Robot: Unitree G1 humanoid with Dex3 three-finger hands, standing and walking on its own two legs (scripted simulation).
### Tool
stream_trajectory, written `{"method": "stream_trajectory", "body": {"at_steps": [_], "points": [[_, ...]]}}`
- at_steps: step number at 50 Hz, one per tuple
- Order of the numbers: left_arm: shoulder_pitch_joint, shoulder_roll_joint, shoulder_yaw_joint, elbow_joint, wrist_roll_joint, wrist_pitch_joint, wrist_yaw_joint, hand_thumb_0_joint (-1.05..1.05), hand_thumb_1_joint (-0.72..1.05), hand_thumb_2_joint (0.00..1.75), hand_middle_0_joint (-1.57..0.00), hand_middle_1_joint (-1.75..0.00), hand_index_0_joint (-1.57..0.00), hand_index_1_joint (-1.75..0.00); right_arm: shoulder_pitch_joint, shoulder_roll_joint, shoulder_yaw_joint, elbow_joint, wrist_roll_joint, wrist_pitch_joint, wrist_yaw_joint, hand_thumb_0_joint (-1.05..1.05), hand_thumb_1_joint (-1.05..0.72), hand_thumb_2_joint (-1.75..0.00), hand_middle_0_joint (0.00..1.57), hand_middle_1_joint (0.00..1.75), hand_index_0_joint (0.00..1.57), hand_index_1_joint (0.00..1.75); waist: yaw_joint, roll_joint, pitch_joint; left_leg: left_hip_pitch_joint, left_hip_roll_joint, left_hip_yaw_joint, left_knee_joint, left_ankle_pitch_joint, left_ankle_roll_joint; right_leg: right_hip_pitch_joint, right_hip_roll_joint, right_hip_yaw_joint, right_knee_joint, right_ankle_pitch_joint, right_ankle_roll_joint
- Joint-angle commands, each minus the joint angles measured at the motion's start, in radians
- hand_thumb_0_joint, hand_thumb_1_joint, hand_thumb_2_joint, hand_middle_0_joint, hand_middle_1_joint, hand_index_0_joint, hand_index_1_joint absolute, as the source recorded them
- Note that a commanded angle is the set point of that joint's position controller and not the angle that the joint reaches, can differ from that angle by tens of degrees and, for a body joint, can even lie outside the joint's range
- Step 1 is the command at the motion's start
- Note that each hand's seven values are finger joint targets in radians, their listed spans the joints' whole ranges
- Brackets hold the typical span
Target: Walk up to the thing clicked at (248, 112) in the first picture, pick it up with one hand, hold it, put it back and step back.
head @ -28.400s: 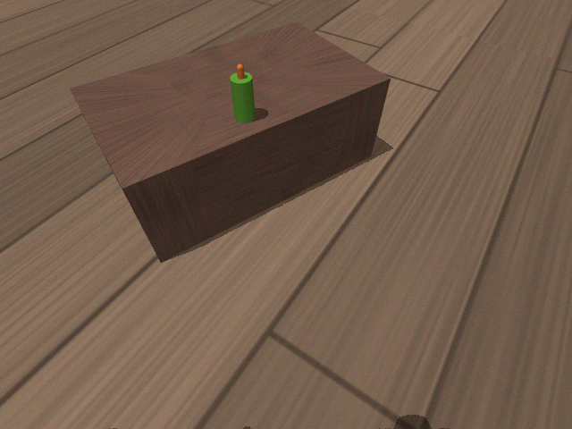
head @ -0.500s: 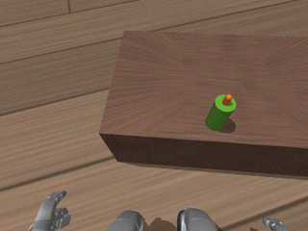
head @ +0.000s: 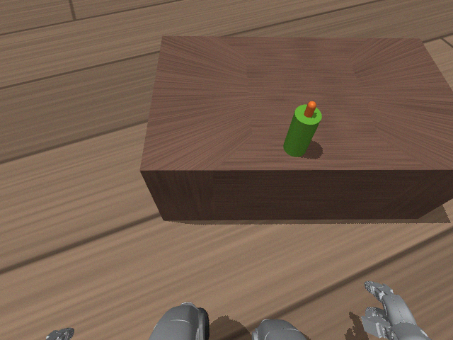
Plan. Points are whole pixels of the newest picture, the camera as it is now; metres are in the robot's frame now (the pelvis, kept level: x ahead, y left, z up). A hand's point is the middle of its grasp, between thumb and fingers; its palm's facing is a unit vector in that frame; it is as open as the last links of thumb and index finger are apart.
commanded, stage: step back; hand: right
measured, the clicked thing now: (302, 127) +0.68 -0.22 -0.20
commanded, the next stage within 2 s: none
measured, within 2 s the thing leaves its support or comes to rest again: neither
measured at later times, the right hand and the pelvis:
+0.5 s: hand out of the picture -0.07 -0.25 -0.14, palm faces -0.10 +0.90 -0.42, open 7.4 cm; pelvis -0.14 +0.01 +0.00, yaw +4 degrees
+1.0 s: hand out of the picture -0.18 -0.30 -0.15, palm faces -0.05 +0.92 -0.38, open 7.4 cm; pelvis -0.29 -0.03 +0.01, yaw +0 degrees
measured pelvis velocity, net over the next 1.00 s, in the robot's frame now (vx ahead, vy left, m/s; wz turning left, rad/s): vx -0.29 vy -0.03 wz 0.01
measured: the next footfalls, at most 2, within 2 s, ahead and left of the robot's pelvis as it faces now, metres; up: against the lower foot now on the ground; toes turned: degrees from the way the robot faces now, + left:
right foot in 0.04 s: +0.00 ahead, -0.12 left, +0.00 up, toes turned +2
left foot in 0.40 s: -0.11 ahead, +0.12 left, +0.00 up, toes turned +2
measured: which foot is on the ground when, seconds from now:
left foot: down 0.00-0.08, up 0.10-0.38, down 0.40-0.84, up 0.86-1.00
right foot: up 0.00-0.02, down 0.04-0.42, up 0.44-0.78, down 0.80-1.00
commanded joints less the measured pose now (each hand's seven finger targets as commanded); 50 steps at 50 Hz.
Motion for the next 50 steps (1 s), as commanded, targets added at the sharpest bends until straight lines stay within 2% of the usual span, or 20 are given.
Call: {"method": "stream_trajectory", "body": {"at_steps": [1,3,4,5,7,9,15,19,20,21,22,23,26,32,37,40,42,43,47,50], "points": [[0.185,0.173,0.055,-0.015,0.009,-0.033,0.003,0.00,0.90,0.90,-0.20,-0.30,-0.20,-0.30,-0.011,-0.263,-0.080,-0.062,0.011,0.003,-0.016,0.00,-0.90,-0.90,0.20,0.30,0.20,0.30,0.024,0.130,-0.314,0.116,0.224,-0.278,-0.116,0.086,0.086,0.142,-0.025,-0.035,-0.306,0.218,-0.062],[0.108,0.267,0.079,-0.061,0.024,-0.042,0.001,0.00,0.90,0.90,-0.20,-0.30,-0.20,-0.30,0.001,-0.189,-0.057,-0.074,0.021,0.004,-0.013,0.00,-0.90,-0.90,0.20,0.30,0.20,0.30,0.000,-0.195,-0.199,-0.134,-0.007,-0.161,0.123,-0.239,-0.037,0.085,-0.255,0.378,-0.466,0.120,-0.171],[0.018,0.352,0.094,-0.101,0.025,-0.037,0.000,0.00,0.90,0.90,-0.20,-0.30,-0.20,-0.30,-0.022,-0.200,-0.068,-0.068,0.019,0.008,-0.025,0.00,-0.90,-0.90,0.20,0.30,0.20,0.30,0.038,-0.294,-0.134,-0.088,-0.104,-0.179,0.379,-0.401,-0.073,-0.139,-0.420,0.500,-0.527,0.153,-0.323],[-0.047,0.332,0.088,-0.131,0.029,-0.042,0.006,0.00,0.90,0.90,-0.20,-0.30,-0.20,-0.30,0.004,-0.230,-0.077,-0.048,0.015,0.011,-0.029,0.00,-0.90,-0.90,0.20,0.30,0.20,0.30,0.010,-0.256,-0.082,-0.054,-0.082,-0.257,0.519,-0.378,-0.076,-0.231,-0.431,0.512,-0.531,0.203,-0.338],[-0.112,0.240,0.069,-0.163,0.019,-0.050,0.014,0.00,0.90,0.90,-0.20,-0.30,-0.20,-0.30,0.080,-0.229,-0.072,-0.007,0.028,0.004,-0.019,0.00,-0.90,-0.90,0.20,0.30,0.20,0.30,-0.043,-0.126,-0.113,-0.053,-0.130,-0.288,0.575,-0.259,-0.069,-0.134,-0.283,0.245,-0.430,0.469,-0.253],[-0.143,0.210,0.075,-0.165,0.018,-0.040,0.015,0.00,0.90,0.90,-0.20,-0.30,-0.20,-0.30,0.134,-0.201,-0.059,0.005,0.030,-0.005,-0.028,0.00,-0.90,-0.90,0.20,0.30,0.20,0.30,-0.060,-0.137,-0.182,-0.077,-0.161,-0.252,0.589,-0.230,-0.074,-0.037,-0.211,0.107,-0.389,0.510,-0.192],[-0.016,0.194,0.071,-0.166,0.023,-0.022,0.027,0.00,0.90,0.90,-0.20,-0.30,-0.20,-0.30,0.119,-0.178,-0.044,-0.027,0.010,-0.029,-0.038,0.00,-0.90,-0.90,0.20,0.30,0.20,0.30,0.028,-0.189,-0.244,-0.114,-0.049,-0.164,0.167,-0.322,-0.084,0.281,-0.257,0.129,-0.251,0.701,-0.221],[-0.059,0.208,0.056,-0.184,0.000,0.004,0.014,0.00,0.90,0.90,-0.20,-0.30,-0.20,-0.30,0.222,-0.190,-0.063,0.018,0.000,-0.041,-0.034,0.00,-0.90,-0.90,0.20,0.30,0.20,0.30,-0.018,-0.138,-0.285,0.137,-0.046,-0.091,-0.234,0.069,-0.055,0.149,-0.194,0.077,-0.091,0.616,-0.146],[-0.054,0.183,0.047,-0.196,-0.004,0.009,0.011,0.00,0.90,0.90,-0.20,-0.30,-0.20,-0.30,0.214,-0.243,-0.078,0.013,-0.010,-0.042,-0.035,0.00,-0.90,-0.90,0.20,0.30,0.20,0.30,-0.013,-0.032,-0.291,0.208,0.069,-0.260,-0.225,0.178,-0.015,0.004,-0.135,0.058,-0.032,0.432,-0.100],[-0.071,0.143,0.040,-0.209,-0.013,0.009,0.010,0.00,0.90,0.90,-0.20,-0.30,-0.20,-0.30,0.191,-0.339,-0.096,-0.001,-0.020,-0.040,-0.033,0.00,-0.90,-0.90,0.20,0.30,0.20,0.30,-0.015,0.195,-0.269,0.239,0.283,-0.548,-0.258,0.322,0.086,-0.191,0.021,-0.020,0.140,0.082,-0.051],[-0.143,0.184,0.062,-0.217,-0.004,0.010,0.023,0.00,0.90,0.90,-0.20,-0.30,-0.20,-0.30,0.154,-0.413,-0.104,-0.024,-0.015,-0.039,-0.027,0.00,-0.90,-0.90,0.20,0.30,0.20,0.30,-0.070,0.241,-0.236,0.074,0.413,-0.678,-0.291,0.366,0.247,-0.168,0.060,0.073,0.324,-0.210,-0.030],[-0.165,0.210,0.067,-0.204,0.004,0.012,0.027,0.00,0.90,0.90,-0.20,-0.30,-0.20,-0.30,0.121,-0.386,-0.104,-0.023,-0.020,-0.046,-0.034,0.00,-0.90,-0.90,0.20,0.30,0.20,0.30,-0.066,0.190,-0.188,0.008,0.423,-0.689,-0.296,0.341,0.263,-0.156,0.044,0.152,0.433,-0.203,-0.033],[-0.051,0.187,0.063,-0.153,-0.016,0.012,0.014,0.00,0.90,0.90,-0.20,-0.30,-0.20,-0.30,0.039,-0.265,-0.067,-0.043,-0.019,-0.050,-0.044,0.00,-0.90,-0.90,0.20,0.30,0.20,0.30,0.020,0.113,-0.189,0.157,0.230,-0.334,-0.177,0.520,0.145,-0.260,0.082,0.160,0.534,-0.052,-0.043],[-0.070,0.167,0.055,-0.159,0.004,-0.006,0.007,0.00,0.90,0.90,-0.20,-0.30,-0.20,-0.30,0.150,-0.250,-0.075,-0.044,-0.009,-0.041,-0.046,0.00,-0.90,-0.90,0.20,0.30,0.20,0.30,-0.059,0.155,-0.238,0.358,0.220,-0.310,-0.118,0.505,0.186,-0.262,0.046,0.073,0.257,-0.056,0.021],[0.010,0.169,0.050,-0.115,0.004,-0.013,-0.004,0.00,0.90,0.90,-0.20,-0.30,-0.20,-0.30,0.095,-0.300,-0.083,-0.083,-0.011,-0.021,-0.033,0.00,-0.90,-0.90,0.20,0.30,0.20,0.30,-0.043,0.247,-0.331,0.275,0.246,-0.315,-0.101,0.387,0.170,-0.054,-0.004,-0.031,-0.080,-0.001,-0.005],[0.149,0.186,0.061,-0.048,0.013,-0.017,-0.007,0.00,0.90,0.90,-0.20,-0.30,-0.20,-0.30,0.006,-0.282,-0.073,-0.100,0.004,-0.005,-0.028,0.00,-0.90,-0.90,0.20,0.30,0.20,0.30,0.039,0.178,-0.342,0.083,0.186,-0.260,-0.014,0.177,0.072,0.136,-0.032,-0.021,-0.344,0.211,-0.063],[0.041,0.347,0.104,-0.103,0.022,-0.016,-0.015,0.00,0.90,0.90,-0.20,-0.30,-0.20,-0.30,0.032,-0.180,-0.049,-0.123,0.014,-0.007,-0.042,0.00,-0.90,-0.90,0.20,0.30,0.20,0.30,0.014,-0.229,-0.210,-0.228,-0.108,-0.149,0.289,-0.350,-0.057,0.047,-0.325,0.397,-0.438,0.191,-0.209],[-0.026,0.390,0.106,-0.133,0.032,-0.016,-0.008,0.00,0.90,0.90,-0.20,-0.30,-0.20,-0.30,0.014,-0.226,-0.070,-0.110,0.009,-0.006,-0.057,0.00,-0.90,-0.90,0.20,0.30,0.20,0.30,0.049,-0.280,-0.178,-0.138,-0.079,-0.220,0.486,-0.428,-0.074,-0.157,-0.454,0.523,-0.487,0.211,-0.338],[-0.162,0.220,0.067,-0.165,0.025,-0.022,0.006,0.00,0.90,0.90,-0.20,-0.30,-0.20,-0.30,0.118,-0.212,-0.056,-0.034,0.021,-0.012,-0.044,0.00,-0.90,-0.90,0.20,0.30,0.20,0.30,-0.050,-0.144,-0.142,-0.100,-0.132,-0.236,0.587,-0.247,-0.062,-0.122,-0.208,0.104,-0.357,0.428,-0.201],[-0.081,0.229,0.069,-0.175,0.037,-0.017,0.010,0.00,0.90,0.90,-0.20,-0.30,-0.20,-0.30,0.128,-0.198,-0.043,-0.042,0.015,-0.028,-0.051,0.00,-0.90,-0.90,0.20,0.30,0.20,0.30,-0.007,-0.191,-0.174,-0.110,-0.099,-0.183,0.442,-0.292,-0.079,0.012,-0.217,0.103,-0.314,0.509,-0.219]]}}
